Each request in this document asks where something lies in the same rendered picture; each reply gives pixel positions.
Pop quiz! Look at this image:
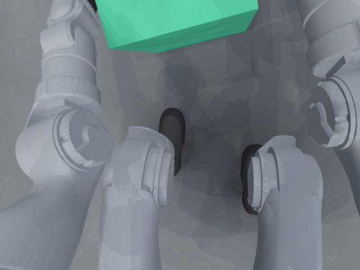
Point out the carton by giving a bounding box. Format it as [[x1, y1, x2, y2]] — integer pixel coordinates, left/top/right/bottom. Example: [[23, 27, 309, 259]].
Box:
[[95, 0, 258, 53]]

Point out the robot right shin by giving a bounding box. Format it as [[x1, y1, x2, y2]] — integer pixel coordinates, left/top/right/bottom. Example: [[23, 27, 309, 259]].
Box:
[[247, 136, 323, 210]]

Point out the right robot forearm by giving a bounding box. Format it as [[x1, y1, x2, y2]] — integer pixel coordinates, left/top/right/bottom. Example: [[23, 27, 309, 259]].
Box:
[[296, 0, 360, 78]]

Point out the right robot thigh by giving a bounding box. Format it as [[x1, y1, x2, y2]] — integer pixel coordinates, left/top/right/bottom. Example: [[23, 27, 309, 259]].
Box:
[[247, 147, 322, 270]]

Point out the left robot forearm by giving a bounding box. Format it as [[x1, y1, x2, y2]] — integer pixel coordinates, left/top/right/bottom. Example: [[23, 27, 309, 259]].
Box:
[[23, 0, 102, 130]]

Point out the right robot upper arm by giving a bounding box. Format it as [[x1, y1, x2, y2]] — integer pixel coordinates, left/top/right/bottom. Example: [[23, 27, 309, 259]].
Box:
[[306, 70, 360, 216]]

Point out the left robot upper arm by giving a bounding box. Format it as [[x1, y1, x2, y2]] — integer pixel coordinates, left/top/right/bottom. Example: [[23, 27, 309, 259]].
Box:
[[0, 108, 114, 270]]

